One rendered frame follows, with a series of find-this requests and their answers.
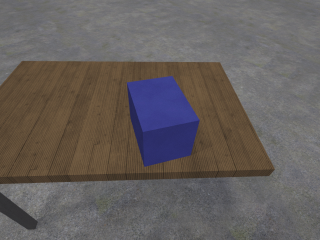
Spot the carton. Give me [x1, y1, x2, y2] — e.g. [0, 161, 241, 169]
[127, 76, 200, 167]

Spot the table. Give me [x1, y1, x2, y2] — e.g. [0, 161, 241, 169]
[0, 61, 275, 230]

